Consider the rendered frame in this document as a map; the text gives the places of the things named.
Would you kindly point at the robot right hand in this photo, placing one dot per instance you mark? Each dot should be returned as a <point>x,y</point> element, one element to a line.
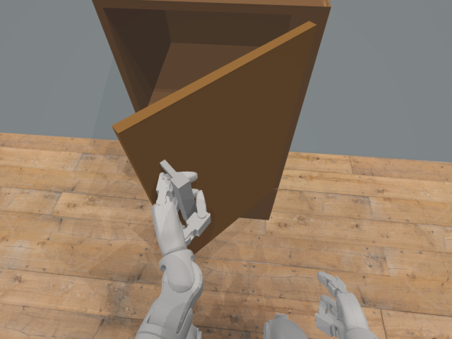
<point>345,312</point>

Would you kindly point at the handle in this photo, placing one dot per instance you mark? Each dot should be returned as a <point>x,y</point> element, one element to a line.
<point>182,189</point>

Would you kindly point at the robot right shin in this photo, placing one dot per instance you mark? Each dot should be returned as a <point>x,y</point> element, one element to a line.
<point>281,316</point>

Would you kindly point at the robot left hand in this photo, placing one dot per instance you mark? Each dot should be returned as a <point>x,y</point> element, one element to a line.
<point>168,228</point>

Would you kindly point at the left robot forearm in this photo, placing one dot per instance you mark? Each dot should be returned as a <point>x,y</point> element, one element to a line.
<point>170,316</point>

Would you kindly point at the cupboard door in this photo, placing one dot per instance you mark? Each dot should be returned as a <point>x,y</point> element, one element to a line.
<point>230,127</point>

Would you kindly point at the robot right thigh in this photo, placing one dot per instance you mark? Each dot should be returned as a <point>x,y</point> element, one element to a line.
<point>282,329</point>

